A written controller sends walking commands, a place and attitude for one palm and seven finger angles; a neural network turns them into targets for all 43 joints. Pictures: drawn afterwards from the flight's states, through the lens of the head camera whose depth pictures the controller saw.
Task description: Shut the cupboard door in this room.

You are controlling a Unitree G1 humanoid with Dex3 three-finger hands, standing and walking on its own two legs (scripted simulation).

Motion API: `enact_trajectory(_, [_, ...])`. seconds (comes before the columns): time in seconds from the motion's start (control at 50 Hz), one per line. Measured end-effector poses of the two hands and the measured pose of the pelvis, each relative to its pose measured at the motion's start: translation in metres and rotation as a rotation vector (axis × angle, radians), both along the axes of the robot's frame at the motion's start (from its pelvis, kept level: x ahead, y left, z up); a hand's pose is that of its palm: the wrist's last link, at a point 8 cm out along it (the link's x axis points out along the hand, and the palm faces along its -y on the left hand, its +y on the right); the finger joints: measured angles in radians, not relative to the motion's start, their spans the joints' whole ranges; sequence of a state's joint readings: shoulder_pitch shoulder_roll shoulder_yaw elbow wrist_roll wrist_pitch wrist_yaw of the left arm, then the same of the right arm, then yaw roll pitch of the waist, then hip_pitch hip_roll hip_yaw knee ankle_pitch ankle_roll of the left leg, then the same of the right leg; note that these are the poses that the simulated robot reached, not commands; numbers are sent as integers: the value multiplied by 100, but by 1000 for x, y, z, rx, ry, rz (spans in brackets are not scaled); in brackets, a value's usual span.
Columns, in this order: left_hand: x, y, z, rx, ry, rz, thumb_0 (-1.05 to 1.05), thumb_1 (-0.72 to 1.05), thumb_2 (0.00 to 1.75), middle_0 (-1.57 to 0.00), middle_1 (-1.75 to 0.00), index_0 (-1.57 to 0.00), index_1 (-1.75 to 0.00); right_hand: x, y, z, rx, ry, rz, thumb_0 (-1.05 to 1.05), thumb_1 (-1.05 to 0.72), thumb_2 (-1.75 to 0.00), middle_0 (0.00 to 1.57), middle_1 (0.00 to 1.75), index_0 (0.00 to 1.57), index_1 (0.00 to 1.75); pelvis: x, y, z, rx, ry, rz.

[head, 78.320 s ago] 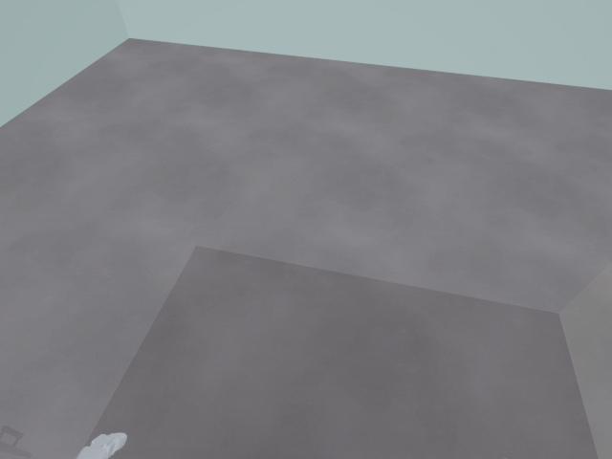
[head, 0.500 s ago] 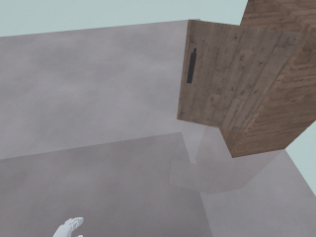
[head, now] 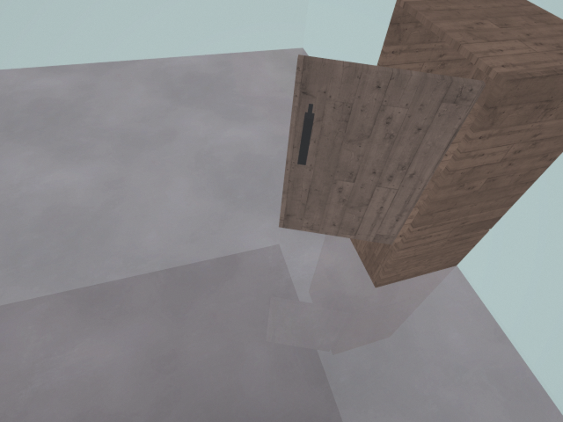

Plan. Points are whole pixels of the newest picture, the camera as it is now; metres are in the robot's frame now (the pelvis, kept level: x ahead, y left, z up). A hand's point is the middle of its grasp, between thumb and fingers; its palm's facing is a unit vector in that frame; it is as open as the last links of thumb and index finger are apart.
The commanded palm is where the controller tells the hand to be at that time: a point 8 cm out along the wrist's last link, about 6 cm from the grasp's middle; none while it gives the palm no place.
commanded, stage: take the last steps up to it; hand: left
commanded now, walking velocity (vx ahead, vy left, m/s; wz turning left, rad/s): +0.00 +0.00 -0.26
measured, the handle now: (306, 134) +0.74 +0.00 -0.04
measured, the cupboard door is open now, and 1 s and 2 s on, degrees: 65 65 65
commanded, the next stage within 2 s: come to a stop and stand still in 0.98 s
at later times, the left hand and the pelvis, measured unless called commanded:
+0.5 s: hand (219, 389) +0.19 +0.11 -0.15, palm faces -0.19 -0.96 -0.22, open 7.4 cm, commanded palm none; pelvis +0.05 -0.07 +0.00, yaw -9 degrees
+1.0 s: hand (251, 410) +0.17 +0.05 -0.18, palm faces -0.07 -0.99 -0.12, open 7.4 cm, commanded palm none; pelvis +0.20 -0.11 +0.00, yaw -8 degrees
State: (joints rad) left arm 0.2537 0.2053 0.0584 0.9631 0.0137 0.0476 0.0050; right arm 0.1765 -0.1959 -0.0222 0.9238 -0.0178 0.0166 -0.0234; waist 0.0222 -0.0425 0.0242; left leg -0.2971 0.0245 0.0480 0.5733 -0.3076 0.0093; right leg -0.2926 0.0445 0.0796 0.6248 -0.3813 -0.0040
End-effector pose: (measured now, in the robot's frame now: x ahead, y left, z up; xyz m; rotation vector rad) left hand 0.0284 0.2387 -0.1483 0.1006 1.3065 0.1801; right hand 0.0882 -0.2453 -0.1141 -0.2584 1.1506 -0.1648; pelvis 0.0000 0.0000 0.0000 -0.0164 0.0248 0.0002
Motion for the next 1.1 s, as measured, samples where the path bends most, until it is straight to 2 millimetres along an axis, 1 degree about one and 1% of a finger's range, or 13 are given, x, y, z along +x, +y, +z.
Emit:
enact_trajectory(0.16, [17,22,12,13,28,-65,1,91,90,-20,-30,-20,-29,-34,20,8,12,47,-48,1,-91,-90,20,30,20,30,4,8,13,-15,-14,-61])
enact_trajectory(0.26, [45,15,21,16,14,-139,1,91,90,-20,-30,-19,-29,-74,8,8,19,104,-149,1,-92,-90,20,30,20,30,11,1,17,-18,-14,-102])
enact_trajectory(0.34, [82,-5,27,17,-21,-212,1,91,90,-20,-30,-19,-29,-114,-9,5,25,185,-234,1,-91,-90,20,30,20,30,19,-13,18,-11,-16,-132])
enact_trajectory(0.42, [127,-40,32,21,-83,-283,1,91,90,-20,-30,-19,-29,-150,-31,-3,43,283,-307,1,-91,-90,20,30,20,30,30,-37,14,1,-17,-152])
enact_trajectory(0.48, [158,-70,29,32,-153,-312,1,91,90,-20,-30,-19,-29,-165,-52,-16,65,351,-339,1,-91,-90,20,30,20,30,43,-62,2,22,-20,-155])
enact_trajectory(0.52, [166,-87,28,37,-186,-302,1,91,90,-20,-30,-19,-29,-163,-66,-23,76,391,-341,1,-91,-90,20,30,20,30,49,-74,-2,12,-26,-152])
enact_trajectory(0.58, [161,-107,31,24,-171,-270,1,91,90,-20,-30,-20,-29,-134,-83,-20,81,373,-321,1,-91,-90,20,30,20,30,63,-86,5,7,-31,-140])
enact_trajectory(0.7, [137,-119,24,24,-52,-193,0,94,90,-20,-30,-20,-30,-33,-105,-11,81,200,-250,1,-91,-90,19,30,20,30,96,-106,14,-4,-24,-122])
enact_trajectory(0.82, [114,-128,9,-15,99,-135,0,93,90,-20,-30,-20,-30,77,-104,-8,88,64,-161,1,-91,-90,19,30,19,30,138,-112,9,-27,-22,-118])
enact_trajectory(0.9, [111,-131,-8,-50,193,-97,1,92,90,-20,-30,-20,-30,141,-96,-11,77,-22,-110,1,-91,-90,19,30,20,30,173,-108,-3,-27,-34,-120])
enact_trajectory(0.94, [119,-131,-12,-59,222,-97,1,92,90,-20,-30,-20,-30,159,-92,-12,71,-49,-101,1,-91,-90,20,30,20,30,185,-107,-6,-8,-43,-130])
enact_trajectory(0.98, [136,-132,-11,-58,220,-111,1,91,90,-20,-30,-20,-29,166,-91,-10,71,-47,-110,0,-91,-90,20,30,20,30,195,-107,-4,4,-49,-137])
enact_trajectory(1.1, [211,-139,5,-42,96,-130,1,91,90,-20,-30,-19,-29,159,-106,-5,49,51,-154,-1,-94,-90,20,30,20,30,221,-114,9,9,-43,-125])
